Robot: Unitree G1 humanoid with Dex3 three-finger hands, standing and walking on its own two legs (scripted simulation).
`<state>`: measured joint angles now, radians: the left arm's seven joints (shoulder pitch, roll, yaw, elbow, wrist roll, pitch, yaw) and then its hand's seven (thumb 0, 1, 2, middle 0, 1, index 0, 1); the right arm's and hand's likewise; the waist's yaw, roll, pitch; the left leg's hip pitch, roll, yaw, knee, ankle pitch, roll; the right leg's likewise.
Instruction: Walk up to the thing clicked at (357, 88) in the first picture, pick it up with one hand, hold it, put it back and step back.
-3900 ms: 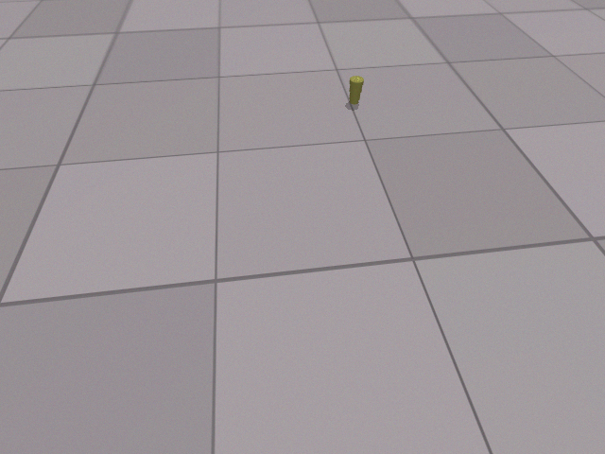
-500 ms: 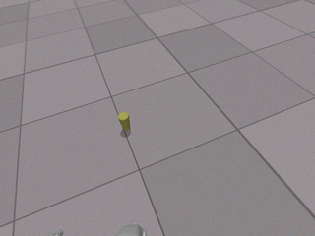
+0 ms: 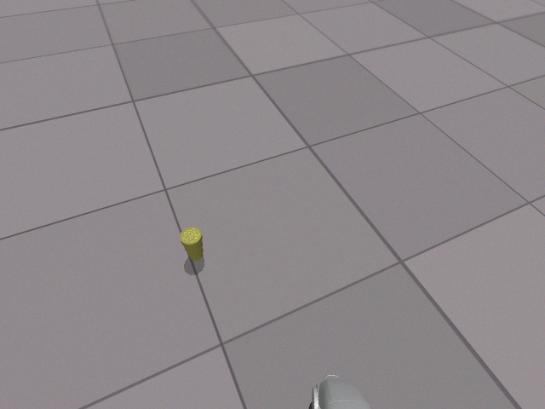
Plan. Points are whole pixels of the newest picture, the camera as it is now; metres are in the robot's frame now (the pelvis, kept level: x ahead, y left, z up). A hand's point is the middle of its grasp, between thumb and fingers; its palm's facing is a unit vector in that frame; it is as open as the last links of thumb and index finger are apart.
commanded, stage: walk up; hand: left
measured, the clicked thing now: (193, 245) +0.80 +0.29 -0.70
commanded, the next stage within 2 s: none
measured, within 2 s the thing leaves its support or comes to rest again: neither
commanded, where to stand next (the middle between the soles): +0.44 +0.00 m, yaw +0 degrees
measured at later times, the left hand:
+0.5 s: hand (111, 370) +0.21 +0.28 -0.14, palm faces +0.01 -0.92 -0.38, open 7.3 cm
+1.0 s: hand (136, 268) +0.40 +0.28 -0.14, palm faces -0.04 -0.90 -0.43, open 7.3 cm
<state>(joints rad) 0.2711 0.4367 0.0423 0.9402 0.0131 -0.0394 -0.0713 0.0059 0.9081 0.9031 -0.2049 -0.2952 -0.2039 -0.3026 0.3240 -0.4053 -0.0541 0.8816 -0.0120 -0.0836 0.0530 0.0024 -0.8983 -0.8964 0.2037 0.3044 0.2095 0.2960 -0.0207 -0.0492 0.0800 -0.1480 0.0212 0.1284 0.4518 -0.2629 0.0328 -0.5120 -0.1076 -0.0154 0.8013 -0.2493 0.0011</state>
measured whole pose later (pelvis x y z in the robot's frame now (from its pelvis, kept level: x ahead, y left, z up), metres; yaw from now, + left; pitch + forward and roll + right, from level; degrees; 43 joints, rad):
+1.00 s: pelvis +0.33 +0.00 -0.02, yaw +0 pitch -3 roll +0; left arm 0.24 0.40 0.04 0.90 0.01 -0.08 -0.02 0.00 0.91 0.90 -0.21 -0.30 -0.21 -0.30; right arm 0.29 -0.42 -0.04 0.89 0.00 -0.01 0.02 0.00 -0.90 -0.90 0.20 0.30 0.21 0.30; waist -0.01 0.04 0.11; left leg -0.33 0.03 0.02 0.95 -0.51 0.03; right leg -0.37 -0.03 -0.05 0.66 -0.24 -0.02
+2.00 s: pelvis +0.37 +0.02 +0.01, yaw +1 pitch -2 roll +0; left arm 0.07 0.35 0.00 1.18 0.01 -0.01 -0.01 0.00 0.91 0.90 -0.21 -0.30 -0.20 -0.30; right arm 0.05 -0.36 0.00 1.18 0.00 -0.01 0.02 0.00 -0.90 -0.90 0.20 0.30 0.21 0.30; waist 0.01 0.01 0.06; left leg -0.16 0.03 0.01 0.34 -0.13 -0.02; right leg -0.14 -0.04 -0.04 0.33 -0.15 0.03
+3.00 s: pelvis +0.40 +0.00 +0.01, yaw +1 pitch -2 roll +0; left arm 0.10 0.35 0.00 1.14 0.01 -0.01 -0.01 0.00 0.91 0.90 -0.21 -0.30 -0.20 -0.30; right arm 0.08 -0.35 -0.01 1.15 -0.01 -0.01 0.01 0.00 -0.90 -0.90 0.20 0.30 0.21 0.30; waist 0.00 0.01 0.05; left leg -0.13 0.04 0.01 0.32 -0.15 -0.04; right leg -0.11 -0.03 -0.05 0.33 -0.18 0.01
